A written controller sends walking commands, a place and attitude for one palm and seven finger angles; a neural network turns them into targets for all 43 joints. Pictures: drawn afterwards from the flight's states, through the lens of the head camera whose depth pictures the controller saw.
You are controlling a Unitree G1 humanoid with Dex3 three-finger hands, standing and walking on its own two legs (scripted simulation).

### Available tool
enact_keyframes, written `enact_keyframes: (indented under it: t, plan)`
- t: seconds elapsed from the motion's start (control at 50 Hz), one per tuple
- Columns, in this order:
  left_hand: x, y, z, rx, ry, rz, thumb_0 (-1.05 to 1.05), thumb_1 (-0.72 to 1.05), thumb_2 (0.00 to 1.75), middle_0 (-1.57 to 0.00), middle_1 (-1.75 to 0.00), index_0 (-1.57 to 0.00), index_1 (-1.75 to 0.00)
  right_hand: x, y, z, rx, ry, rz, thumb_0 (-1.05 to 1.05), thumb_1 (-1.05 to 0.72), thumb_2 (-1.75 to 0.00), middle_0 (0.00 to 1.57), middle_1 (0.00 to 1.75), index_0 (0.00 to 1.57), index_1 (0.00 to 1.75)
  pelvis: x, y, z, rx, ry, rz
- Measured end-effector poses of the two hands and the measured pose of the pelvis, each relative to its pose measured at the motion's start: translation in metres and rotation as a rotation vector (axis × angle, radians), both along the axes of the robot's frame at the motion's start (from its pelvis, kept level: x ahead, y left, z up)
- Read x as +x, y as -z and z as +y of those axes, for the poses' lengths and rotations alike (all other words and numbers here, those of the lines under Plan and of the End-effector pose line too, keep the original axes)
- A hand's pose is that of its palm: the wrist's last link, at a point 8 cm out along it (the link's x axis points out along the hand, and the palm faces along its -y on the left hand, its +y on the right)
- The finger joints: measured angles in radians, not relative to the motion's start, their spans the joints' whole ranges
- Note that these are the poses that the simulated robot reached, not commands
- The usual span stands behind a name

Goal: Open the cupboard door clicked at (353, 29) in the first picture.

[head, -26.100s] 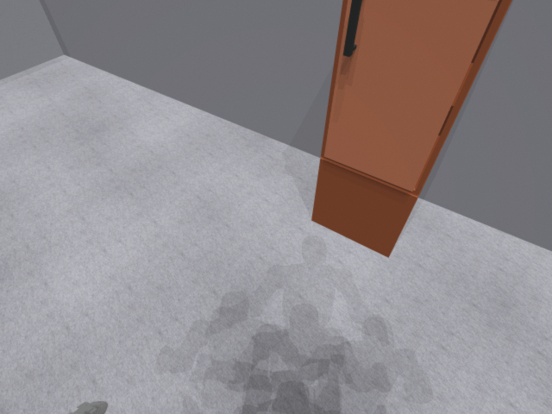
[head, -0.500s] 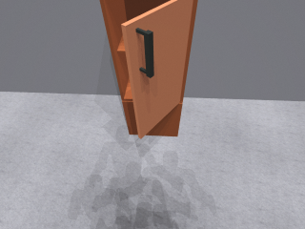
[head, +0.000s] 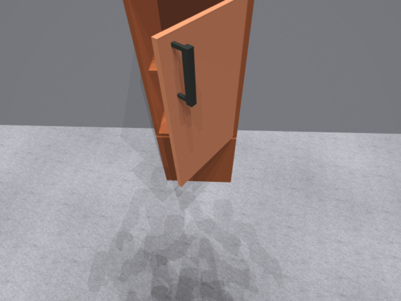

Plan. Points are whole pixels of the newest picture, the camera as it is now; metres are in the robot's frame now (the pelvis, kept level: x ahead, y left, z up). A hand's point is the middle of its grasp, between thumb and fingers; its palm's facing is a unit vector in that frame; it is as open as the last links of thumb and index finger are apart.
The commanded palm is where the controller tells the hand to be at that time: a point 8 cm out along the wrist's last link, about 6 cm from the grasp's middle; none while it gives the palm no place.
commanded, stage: walk to a spot facing it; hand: left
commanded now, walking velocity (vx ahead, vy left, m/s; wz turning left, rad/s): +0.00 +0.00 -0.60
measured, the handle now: (184, 75) +0.58 +0.08 +0.14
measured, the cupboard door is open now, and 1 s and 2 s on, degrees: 53 53 53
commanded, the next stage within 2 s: none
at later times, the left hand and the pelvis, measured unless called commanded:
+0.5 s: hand out of the picture +0.09 +0.19 -0.18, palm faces -0.16 -0.96 -0.24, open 7.4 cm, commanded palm none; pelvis -0.02 +0.00 -0.02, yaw -12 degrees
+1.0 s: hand (151, 296) +0.16 +0.14 -0.17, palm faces -0.43 -0.87 -0.25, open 7.4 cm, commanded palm none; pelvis -0.04 -0.01 -0.02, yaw -29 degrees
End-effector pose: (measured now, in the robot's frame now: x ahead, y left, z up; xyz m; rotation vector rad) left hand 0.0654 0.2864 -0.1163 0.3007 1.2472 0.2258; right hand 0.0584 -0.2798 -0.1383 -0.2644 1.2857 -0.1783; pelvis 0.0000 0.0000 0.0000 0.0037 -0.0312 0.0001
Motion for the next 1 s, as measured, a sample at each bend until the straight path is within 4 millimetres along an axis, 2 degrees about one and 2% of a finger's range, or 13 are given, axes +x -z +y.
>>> enact_keyframes:
  t: [0.08, 0.16, 0.28, 0.36, 0.44, 0.5, 0.54, 0.58, 0.68, 0.78, 0.84, 0.9, 1.0]
  plan:
    - [0.002, 0.005, -0.005, -0.009, 0.008, 0.013, 0.01, 0.91, 0.9, -0.2, -0.3, -0.21, -0.3, -0.005, 0.002, 0.005, -0.002, 0.03, -0.009, 0.01, -0.9, -0.9, 0.2, 0.3, 0.2, 0.3, 0.0, 0.002, 0.002, -0.002, 0.031, 0.007]
    - [0.0, 0.015, -0.014, -0.042, 0.027, 0.042, 0.01, 0.91, 0.9, -0.2, -0.3, -0.2, -0.3, -0.02, 0.006, 0.018, 0.013, 0.088, -0.011, 0.01, -0.91, -0.9, 0.2, 0.3, 0.2, 0.3, -0.002, 0.006, 0.006, -0.011, 0.067, 0.01]
    - [-0.002, 0.033, -0.023, -0.111, 0.06, 0.077, 0.01, 0.91, 0.9, -0.2, -0.3, -0.2, -0.3, -0.06, 0.01, 0.045, 0.029, 0.171, 0.033, 0.01, -0.91, -0.9, 0.2, 0.3, 0.2, 0.3, -0.008, 0.012, 0.018, -0.007, 0.111, 0.016]
    - [0.005, 0.036, -0.028, -0.13, 0.09, 0.087, 0.01, 0.91, 0.9, -0.2, -0.3, -0.2, -0.3, -0.092, 0.013, 0.059, 0.044, 0.212, 0.072, 0.01, -0.9, -0.9, 0.2, 0.3, 0.2, 0.3, -0.014, 0.013, 0.02, 0.004, 0.151, 0.019]
    - [0.018, 0.03, -0.037, -0.129, 0.12, 0.058, 0.01, 0.91, 0.9, -0.2, -0.3, -0.2, -0.3, -0.119, 0.017, 0.061, 0.07, 0.245, 0.123, 0.01, -0.9, -0.89, 0.2, 0.3, 0.2, 0.3, -0.017, 0.012, 0.014, -0.002, 0.182, 0.019]
    - [0.028, 0.03, -0.046, -0.112, 0.16, 0.026, 0.01, 0.91, 0.9, -0.2, -0.3, -0.2, -0.3, -0.131, 0.026, 0.053, 0.086, 0.285, 0.131, 0.01, -0.9, -0.89, 0.2, 0.3, 0.2, 0.3, -0.019, 0.019, 0.004, 0.0, 0.211, 0.024]
    - [0.031, 0.035, -0.049, -0.086, 0.186, 0.013, 0.01, 0.91, 0.9, -0.2, -0.3, -0.2, -0.3, -0.133, 0.035, 0.043, 0.088, 0.318, 0.124, 0.01, -0.9, -0.89, 0.2, 0.3, 0.2, 0.3, -0.022, 0.027, -0.002, 0.017, 0.232, 0.032]
    - [0.031, 0.034, -0.051, -0.072, 0.203, 0.03, 0.01, 0.91, 0.9, -0.2, -0.3, -0.2, -0.3, -0.129, 0.034, 0.033, 0.075, 0.339, 0.107, 0.01, -0.9, -0.89, 0.2, 0.3, 0.2, 0.3, -0.025, 0.025, -0.002, 0.005, 0.251, 0.03]
    - [0.032, 0.032, -0.053, -0.063, 0.265, 0.085, 0.01, 0.91, 0.9, -0.2, -0.3, -0.2, -0.3, -0.1, 0.015, 0.018, 0.028, 0.381, -0.03, 0.01, -0.91, -0.9, 0.2, 0.3, 0.2, 0.3, -0.028, 0.016, 0.002, 0.021, 0.33, 0.041]
    - [0.052, 0.043, -0.052, -0.092, 0.321, 0.089, 0.01, 0.91, 0.9, -0.2, -0.3, -0.21, -0.3, -0.082, 0.004, 0.016, -0.032, 0.397, -0.164, 0.01, -0.91, -0.9, 0.2, 0.3, 0.2, 0.3, -0.025, 0.022, 0.013, 0.002, 0.4, 0.055]
    - [0.07, 0.041, -0.058, -0.107, 0.358, 0.054, 0.01, 0.91, 0.9, -0.2, -0.3, -0.2, -0.3, -0.091, -0.002, 0.02, -0.038, 0.387, -0.16, 0.01, -0.91, -0.9, 0.2, 0.3, 0.2, 0.3, -0.028, 0.019, 0.011, 0.0, 0.426, 0.04]
    - [0.089, 0.032, -0.073, -0.123, 0.388, 0.0, 0.01, 0.91, 0.9, -0.2, -0.3, -0.2, -0.3, -0.107, -0.004, 0.021, -0.026, 0.394, -0.125, 0.01, -0.9, -0.9, 0.2, 0.3, 0.2, 0.3, -0.031, 0.014, 0.005, -0.012, 0.448, 0.037]
    - [0.109, 0.022, -0.105, -0.12, 0.486, -0.06, 0.01, 0.91, 0.9, -0.2, -0.3, -0.2, -0.3, -0.142, 0.009, 0.01, 0.003, 0.473, -0.096, 0.01, -0.9, -0.89, 0.2, 0.3, 0.2, 0.3, -0.036, 0.019, -0.012, -0.016, 0.511, 0.038]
